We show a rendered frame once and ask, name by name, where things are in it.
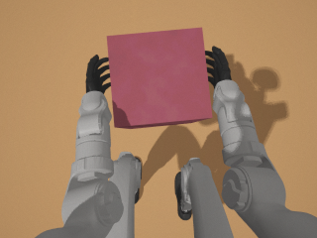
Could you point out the carton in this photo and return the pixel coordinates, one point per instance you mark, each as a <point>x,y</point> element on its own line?
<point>159,78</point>

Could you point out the robot left hand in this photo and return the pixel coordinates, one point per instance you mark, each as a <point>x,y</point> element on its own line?
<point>93,80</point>

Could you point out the robot right hand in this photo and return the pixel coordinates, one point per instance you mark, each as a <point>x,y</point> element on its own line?
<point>220,70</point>

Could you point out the robot left upper arm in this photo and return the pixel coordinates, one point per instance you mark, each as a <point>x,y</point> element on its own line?
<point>89,211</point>

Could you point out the robot right upper arm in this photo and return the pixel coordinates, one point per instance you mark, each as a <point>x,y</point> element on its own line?
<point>258,196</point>

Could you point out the left robot thigh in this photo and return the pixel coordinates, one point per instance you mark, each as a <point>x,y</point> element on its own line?
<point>127,177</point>

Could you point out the right robot foot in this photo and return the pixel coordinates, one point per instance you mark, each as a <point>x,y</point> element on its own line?
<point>183,214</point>

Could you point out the left robot forearm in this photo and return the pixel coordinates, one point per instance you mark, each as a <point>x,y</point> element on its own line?
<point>92,143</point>

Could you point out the right robot forearm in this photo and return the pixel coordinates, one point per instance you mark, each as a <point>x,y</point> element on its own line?
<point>241,145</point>

